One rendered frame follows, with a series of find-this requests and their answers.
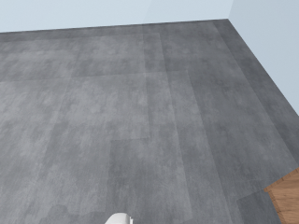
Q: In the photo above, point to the wardrobe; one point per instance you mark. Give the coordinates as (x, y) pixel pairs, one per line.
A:
(284, 194)

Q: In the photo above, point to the robot left thigh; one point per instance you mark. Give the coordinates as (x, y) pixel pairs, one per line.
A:
(120, 218)

